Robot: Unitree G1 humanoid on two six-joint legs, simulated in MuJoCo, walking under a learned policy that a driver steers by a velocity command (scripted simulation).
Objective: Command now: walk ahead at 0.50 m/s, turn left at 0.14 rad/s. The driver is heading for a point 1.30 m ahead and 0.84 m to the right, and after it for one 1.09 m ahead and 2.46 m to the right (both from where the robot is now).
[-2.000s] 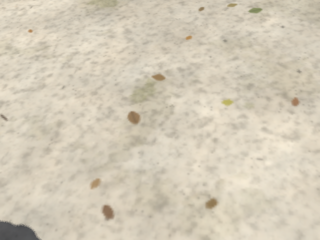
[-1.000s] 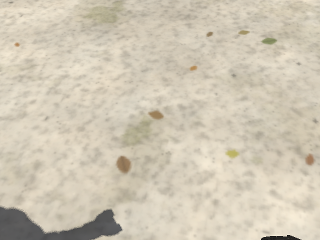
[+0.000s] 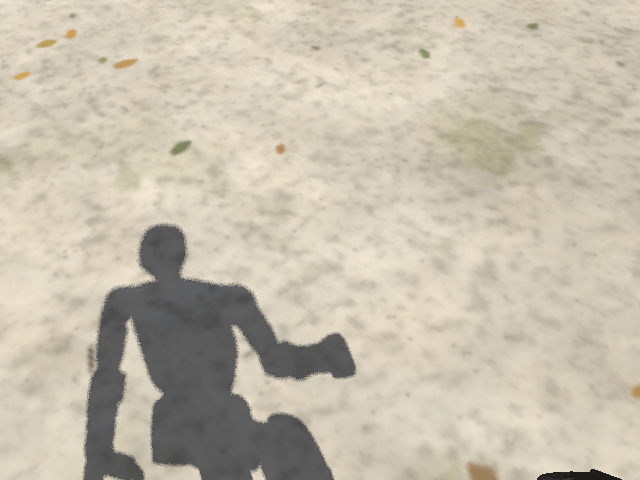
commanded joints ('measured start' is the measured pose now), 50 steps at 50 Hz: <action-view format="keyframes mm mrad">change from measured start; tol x16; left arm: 1 37 163 27 -7 -5 4 1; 12 18 52 29 -15 8 71 -23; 26 -389 35 12 -186 19 80 -63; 32 39 262 101 -86 41 64 -18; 38 -179 145 60 -112 -21 56 1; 50 25 196 69 -97 -12 37 3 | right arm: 1 -53 -51 -2 -63 -11 -18 -13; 6 424 -268 -68 68 -25 -50 -72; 11 202 -52 -15 78 22 -77 -77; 32 400 -84 -29 107 35 -62 -92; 50 -72 -70 -7 -101 7 -37 -48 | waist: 1 -45 -123 34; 6 -189 180 -413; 10 -86 56 -44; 19 -63 35 42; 30 -5 60 -81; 33 33 -220 -331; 36 -47 6 -41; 50 19 -97 -16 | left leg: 1 116 -42 58 -101 -79 35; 4 581 -62 37 -233 -55 91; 6 994 446 -624 -349 -56 230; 12 475 208 -110 -520 50 66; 25 642 222 172 -507 341 61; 30 709 233 231 -58 870 39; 31 594 210 243 186 701 12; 33 -62 -89 51 799 -461 -76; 50 -81 14 -40 15 54 -129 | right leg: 1 -31 -270 134 -16 694 -141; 4 -128 -206 104 399 782 -108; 6 -638 8 143 987 -283 -59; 7 -682 -37 264 1017 -196 -72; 21 -711 -101 181 596 311 -30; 30 -397 80 42 378 20 -191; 31 -183 87 92 281 50 -227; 33 260 -348 974 69 14 -452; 38 -197 -166 504 -7 366 -283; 50 -74 -108 522 29 465 -231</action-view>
